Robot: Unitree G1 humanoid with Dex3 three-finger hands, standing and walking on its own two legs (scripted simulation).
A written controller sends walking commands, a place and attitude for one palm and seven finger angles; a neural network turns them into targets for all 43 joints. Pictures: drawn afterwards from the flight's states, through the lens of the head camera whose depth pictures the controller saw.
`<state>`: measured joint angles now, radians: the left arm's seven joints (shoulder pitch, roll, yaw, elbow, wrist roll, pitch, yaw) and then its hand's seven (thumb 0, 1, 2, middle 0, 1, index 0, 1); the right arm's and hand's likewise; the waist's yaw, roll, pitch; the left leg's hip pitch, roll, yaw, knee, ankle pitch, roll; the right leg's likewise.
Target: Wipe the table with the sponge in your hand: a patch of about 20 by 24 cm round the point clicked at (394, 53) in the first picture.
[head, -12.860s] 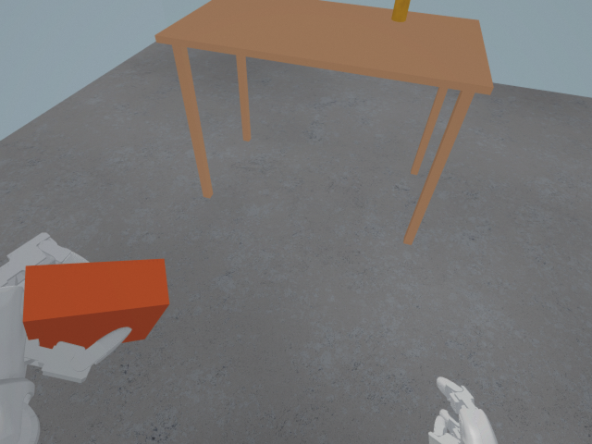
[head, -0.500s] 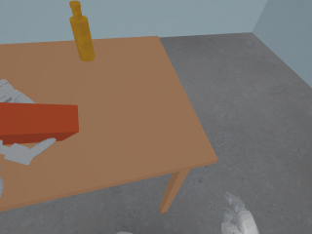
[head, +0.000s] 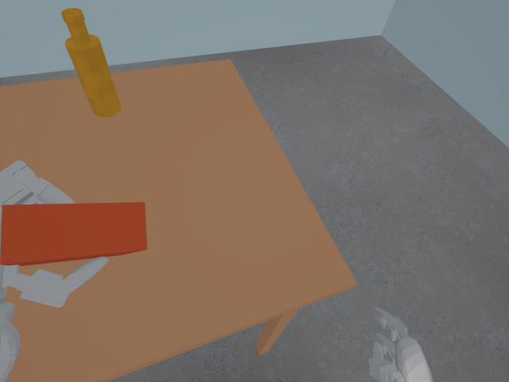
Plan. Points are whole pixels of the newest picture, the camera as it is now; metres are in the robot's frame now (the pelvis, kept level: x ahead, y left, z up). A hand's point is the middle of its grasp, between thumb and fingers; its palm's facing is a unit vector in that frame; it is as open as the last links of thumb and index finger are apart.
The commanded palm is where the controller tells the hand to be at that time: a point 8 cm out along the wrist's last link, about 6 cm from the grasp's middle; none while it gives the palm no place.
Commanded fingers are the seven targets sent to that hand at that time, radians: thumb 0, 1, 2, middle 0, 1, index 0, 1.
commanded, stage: come to a stop and stand still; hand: left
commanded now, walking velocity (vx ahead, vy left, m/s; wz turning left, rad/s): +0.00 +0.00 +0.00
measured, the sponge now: (95, 235) +0.24 +0.21 +0.15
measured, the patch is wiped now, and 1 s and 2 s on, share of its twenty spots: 0.05 0.05 0.05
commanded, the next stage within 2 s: look again from close up in 0.24 s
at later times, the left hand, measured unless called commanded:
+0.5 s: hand (41, 257) +0.21 +0.25 +0.16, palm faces +0.40 -0.84 -0.36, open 9.3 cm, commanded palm +0.15 +0.28 +0.18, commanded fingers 0.00 0.10 1.30 -1.20 -1.60 -1.20 -1.60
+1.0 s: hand (57, 274) +0.19 +0.22 +0.17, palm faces +0.39 -0.84 -0.37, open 9.3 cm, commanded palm +0.13 +0.25 +0.18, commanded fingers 0.00 0.10 1.30 -1.20 -1.60 -1.20 -1.60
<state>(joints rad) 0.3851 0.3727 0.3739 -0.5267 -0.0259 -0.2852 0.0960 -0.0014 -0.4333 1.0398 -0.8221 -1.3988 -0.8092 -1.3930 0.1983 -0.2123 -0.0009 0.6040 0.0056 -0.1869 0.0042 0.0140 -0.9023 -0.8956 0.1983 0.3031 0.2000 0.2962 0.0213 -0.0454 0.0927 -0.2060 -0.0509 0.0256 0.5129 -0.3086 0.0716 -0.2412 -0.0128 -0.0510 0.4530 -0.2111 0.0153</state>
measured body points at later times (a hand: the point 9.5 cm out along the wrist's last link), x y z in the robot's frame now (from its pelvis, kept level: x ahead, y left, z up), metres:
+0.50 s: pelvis -0.01 +0.00 +0.00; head +0.02 +0.02 +0.45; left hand +0.18 +0.29 +0.18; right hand +0.18 -0.22 -0.07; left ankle -0.02 +0.06 -0.74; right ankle +0.02 -0.13 -0.74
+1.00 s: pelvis -0.04 -0.02 +0.00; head +0.00 +0.00 +0.45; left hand +0.16 +0.27 +0.18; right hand +0.14 -0.25 -0.07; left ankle -0.02 +0.06 -0.74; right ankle +0.02 -0.13 -0.74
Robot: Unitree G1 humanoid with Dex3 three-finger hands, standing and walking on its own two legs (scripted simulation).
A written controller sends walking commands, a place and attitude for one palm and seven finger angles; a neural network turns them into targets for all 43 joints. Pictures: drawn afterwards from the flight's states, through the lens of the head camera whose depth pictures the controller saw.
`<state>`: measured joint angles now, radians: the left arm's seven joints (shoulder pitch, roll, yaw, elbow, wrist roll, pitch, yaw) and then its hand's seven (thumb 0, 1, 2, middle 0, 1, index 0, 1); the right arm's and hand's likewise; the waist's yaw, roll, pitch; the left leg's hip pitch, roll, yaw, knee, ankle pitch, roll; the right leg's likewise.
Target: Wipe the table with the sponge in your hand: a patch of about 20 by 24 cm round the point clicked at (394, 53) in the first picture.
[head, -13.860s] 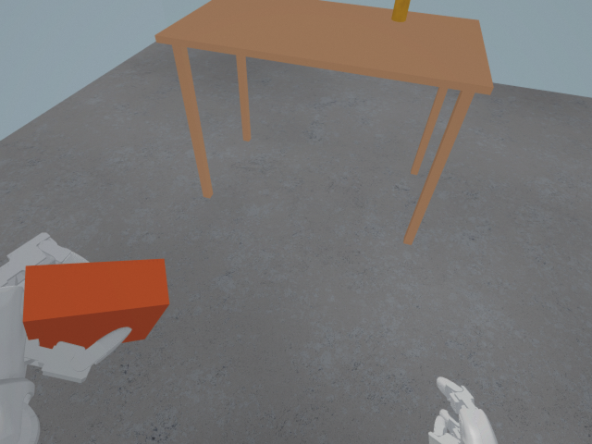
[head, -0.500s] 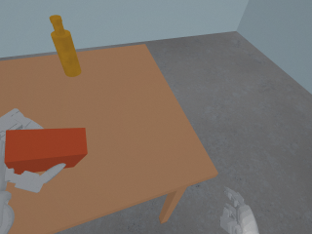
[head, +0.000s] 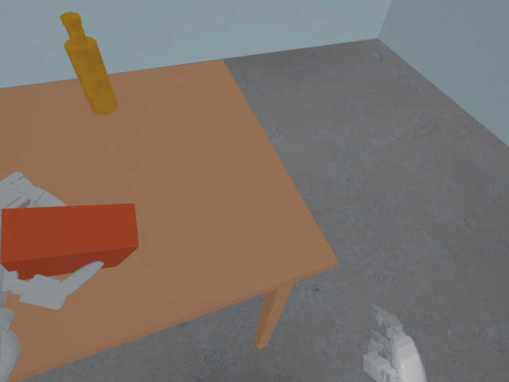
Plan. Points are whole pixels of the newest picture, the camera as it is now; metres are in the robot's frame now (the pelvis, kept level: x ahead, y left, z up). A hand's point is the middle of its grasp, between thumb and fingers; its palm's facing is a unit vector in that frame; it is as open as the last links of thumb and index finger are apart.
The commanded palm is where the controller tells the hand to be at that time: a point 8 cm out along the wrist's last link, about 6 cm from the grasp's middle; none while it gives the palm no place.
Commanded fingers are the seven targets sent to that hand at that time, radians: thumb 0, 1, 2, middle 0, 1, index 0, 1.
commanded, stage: shuffle to correct the standing spot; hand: left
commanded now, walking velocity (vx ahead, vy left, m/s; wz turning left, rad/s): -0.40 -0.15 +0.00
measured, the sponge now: (90, 242) +0.24 +0.22 +0.14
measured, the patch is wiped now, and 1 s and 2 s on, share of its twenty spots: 0.05 0.05 0.05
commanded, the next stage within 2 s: come to a stop and stand still in 0.40 s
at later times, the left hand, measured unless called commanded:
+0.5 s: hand (59, 303) +0.16 +0.22 +0.16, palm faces +0.36 -0.82 -0.44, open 9.3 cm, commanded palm +0.09 +0.25 +0.18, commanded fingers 0.00 0.10 1.30 -1.20 -1.60 -1.20 -1.60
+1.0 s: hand (57, 353) +0.12 +0.20 +0.15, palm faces +0.38 -0.81 -0.44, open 9.3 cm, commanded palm +0.06 +0.23 +0.18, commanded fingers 0.00 0.10 1.30 -1.20 -1.60 -1.20 -1.60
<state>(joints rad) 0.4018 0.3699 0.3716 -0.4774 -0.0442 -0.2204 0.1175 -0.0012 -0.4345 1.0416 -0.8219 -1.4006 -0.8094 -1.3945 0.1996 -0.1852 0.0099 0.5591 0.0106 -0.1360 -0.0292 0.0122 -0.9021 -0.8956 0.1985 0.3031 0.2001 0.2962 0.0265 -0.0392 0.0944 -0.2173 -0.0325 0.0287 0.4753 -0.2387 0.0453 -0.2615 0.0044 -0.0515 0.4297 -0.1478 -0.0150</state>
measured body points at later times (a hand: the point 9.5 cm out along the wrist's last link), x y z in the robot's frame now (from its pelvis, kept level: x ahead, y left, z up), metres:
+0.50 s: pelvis -0.05 -0.04 -0.01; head +0.01 +0.00 +0.43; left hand +0.14 +0.26 +0.18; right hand +0.11 -0.28 -0.09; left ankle -0.10 +0.08 -0.74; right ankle +0.04 -0.11 -0.73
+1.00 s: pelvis -0.08 -0.06 -0.01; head -0.05 -0.03 +0.44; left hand +0.10 +0.24 +0.18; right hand +0.08 -0.30 -0.08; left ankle -0.09 +0.04 -0.74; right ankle -0.06 -0.20 -0.74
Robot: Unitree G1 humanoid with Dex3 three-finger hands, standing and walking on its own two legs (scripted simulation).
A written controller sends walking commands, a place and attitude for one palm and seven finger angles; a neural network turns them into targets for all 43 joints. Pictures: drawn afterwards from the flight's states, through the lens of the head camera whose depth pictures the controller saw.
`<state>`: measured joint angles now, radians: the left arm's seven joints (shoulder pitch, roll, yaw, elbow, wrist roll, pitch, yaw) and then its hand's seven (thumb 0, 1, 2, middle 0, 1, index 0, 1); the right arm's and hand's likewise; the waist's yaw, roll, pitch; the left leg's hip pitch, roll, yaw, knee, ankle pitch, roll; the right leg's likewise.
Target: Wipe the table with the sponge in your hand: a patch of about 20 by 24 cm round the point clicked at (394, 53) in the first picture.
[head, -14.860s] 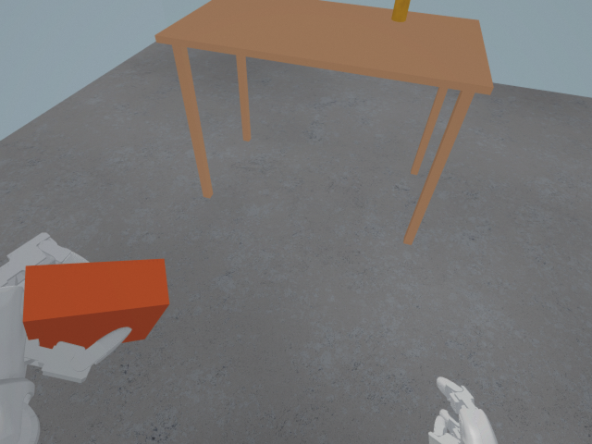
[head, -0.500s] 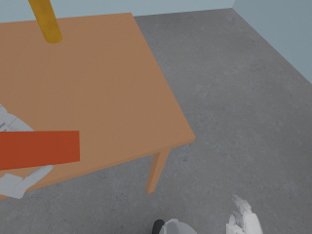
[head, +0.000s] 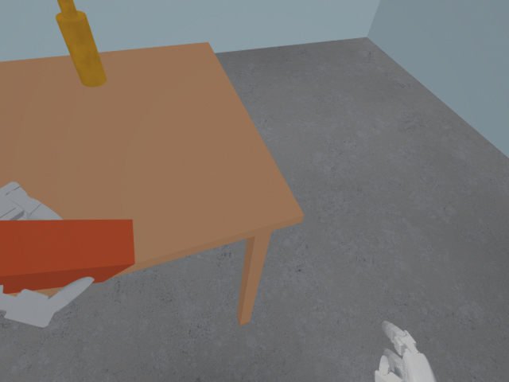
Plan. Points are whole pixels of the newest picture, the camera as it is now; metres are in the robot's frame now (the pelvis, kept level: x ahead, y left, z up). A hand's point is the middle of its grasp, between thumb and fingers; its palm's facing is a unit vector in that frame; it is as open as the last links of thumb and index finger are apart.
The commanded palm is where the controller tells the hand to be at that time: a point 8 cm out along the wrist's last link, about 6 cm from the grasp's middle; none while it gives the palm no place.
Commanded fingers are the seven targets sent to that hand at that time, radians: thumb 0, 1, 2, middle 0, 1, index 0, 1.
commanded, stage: come to a stop and stand still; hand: left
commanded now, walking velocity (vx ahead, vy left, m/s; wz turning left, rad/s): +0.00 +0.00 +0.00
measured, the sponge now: (80, 257) +0.23 +0.22 +0.14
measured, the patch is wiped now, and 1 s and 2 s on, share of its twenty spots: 0.05 0.05 0.05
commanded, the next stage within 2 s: look again from close up in 0.52 s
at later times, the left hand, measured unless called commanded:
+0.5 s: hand (23, 276) +0.20 +0.26 +0.15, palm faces +0.37 -0.85 -0.37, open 9.3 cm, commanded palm +0.14 +0.28 +0.18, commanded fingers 0.00 0.10 1.30 -1.20 -1.60 -1.20 -1.60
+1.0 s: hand (36, 248) +0.22 +0.25 +0.16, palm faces +0.36 -0.85 -0.39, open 9.3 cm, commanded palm +0.16 +0.28 +0.18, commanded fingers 0.00 0.10 1.30 -1.20 -1.60 -1.20 -1.60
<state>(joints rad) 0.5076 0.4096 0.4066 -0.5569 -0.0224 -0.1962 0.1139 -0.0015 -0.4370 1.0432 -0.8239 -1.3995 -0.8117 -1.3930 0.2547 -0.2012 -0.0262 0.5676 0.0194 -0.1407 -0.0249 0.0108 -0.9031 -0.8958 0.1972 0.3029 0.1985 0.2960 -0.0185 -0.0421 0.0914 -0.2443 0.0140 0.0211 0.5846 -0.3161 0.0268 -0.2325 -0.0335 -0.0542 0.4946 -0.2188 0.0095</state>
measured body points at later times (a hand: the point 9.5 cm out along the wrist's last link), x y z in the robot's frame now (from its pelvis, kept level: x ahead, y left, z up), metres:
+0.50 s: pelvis -0.02 +0.01 +0.00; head -0.01 +0.04 +0.45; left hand +0.17 +0.30 +0.17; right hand +0.15 -0.21 -0.06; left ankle +0.00 +0.10 -0.73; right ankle +0.02 -0.14 -0.73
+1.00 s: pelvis +0.00 +0.01 +0.01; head +0.03 +0.03 +0.46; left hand +0.20 +0.30 +0.18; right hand +0.17 -0.22 -0.06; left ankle +0.00 +0.10 -0.73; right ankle +0.02 -0.14 -0.73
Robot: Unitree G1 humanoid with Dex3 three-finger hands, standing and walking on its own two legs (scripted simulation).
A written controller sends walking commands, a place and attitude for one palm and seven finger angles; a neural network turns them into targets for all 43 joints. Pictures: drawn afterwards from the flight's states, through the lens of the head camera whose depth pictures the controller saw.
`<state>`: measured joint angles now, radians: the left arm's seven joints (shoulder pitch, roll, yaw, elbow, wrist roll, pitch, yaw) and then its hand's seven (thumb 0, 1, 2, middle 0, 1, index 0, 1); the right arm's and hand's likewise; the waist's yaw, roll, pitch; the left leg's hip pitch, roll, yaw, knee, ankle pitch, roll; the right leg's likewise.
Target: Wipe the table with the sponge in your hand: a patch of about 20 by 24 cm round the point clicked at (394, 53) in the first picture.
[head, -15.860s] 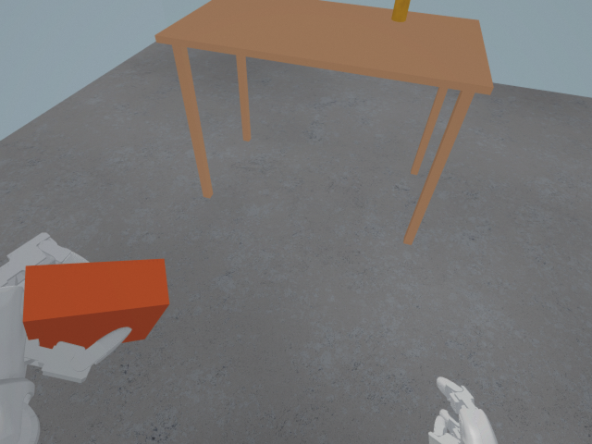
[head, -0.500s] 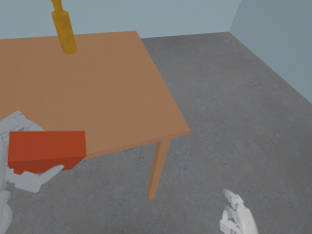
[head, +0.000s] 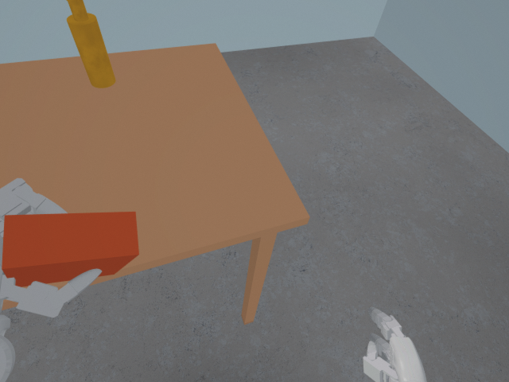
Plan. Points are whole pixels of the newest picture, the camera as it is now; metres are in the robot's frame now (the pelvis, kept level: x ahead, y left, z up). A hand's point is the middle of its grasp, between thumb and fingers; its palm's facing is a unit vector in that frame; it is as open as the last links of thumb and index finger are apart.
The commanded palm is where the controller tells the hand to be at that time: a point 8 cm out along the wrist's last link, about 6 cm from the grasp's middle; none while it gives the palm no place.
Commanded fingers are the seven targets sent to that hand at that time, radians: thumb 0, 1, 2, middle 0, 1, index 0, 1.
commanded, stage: come to a stop and stand still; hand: left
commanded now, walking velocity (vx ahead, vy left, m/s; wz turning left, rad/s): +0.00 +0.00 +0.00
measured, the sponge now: (89, 249) +0.23 +0.22 +0.13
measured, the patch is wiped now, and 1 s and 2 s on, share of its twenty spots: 0.05 0.05 0.05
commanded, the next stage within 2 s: look again from close up in 0.94 s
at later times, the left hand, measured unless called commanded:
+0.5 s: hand (74, 269) +0.21 +0.23 +0.14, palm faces +0.27 -0.88 -0.40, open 9.3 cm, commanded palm +0.15 +0.28 +0.17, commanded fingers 0.00 0.10 1.30 -1.20 -1.60 -1.20 -1.60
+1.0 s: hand (60, 255) +0.22 +0.25 +0.14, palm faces +0.36 -0.85 -0.39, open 9.3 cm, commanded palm +0.16 +0.28 +0.17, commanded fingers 0.00 0.10 1.30 -1.20 -1.60 -1.20 -1.60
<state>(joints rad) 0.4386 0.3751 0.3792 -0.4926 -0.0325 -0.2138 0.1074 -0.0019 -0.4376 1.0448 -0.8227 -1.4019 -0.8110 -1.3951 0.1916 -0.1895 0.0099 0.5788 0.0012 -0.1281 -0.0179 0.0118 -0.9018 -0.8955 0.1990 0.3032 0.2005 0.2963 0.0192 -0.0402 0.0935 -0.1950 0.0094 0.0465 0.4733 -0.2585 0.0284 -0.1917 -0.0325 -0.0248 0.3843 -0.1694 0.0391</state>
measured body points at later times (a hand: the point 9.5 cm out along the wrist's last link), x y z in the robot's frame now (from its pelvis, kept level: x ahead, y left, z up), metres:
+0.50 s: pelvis -0.01 +0.00 +0.00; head +0.01 +0.01 +0.45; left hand +0.18 +0.27 +0.16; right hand +0.16 -0.22 -0.07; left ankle +0.00 +0.09 -0.74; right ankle +0.02 -0.15 -0.74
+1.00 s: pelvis +0.00 +0.00 +0.00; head +0.02 +0.02 +0.45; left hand +0.19 +0.29 +0.16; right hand +0.18 -0.23 -0.07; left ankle +0.00 +0.09 -0.74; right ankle +0.02 -0.15 -0.74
